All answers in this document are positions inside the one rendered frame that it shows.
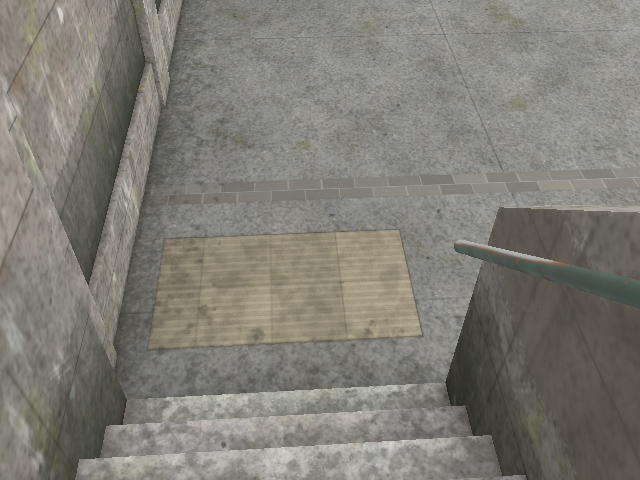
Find stairs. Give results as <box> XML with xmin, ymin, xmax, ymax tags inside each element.
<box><xmin>75</xmin><ymin>382</ymin><xmax>527</xmax><ymax>480</ymax></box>

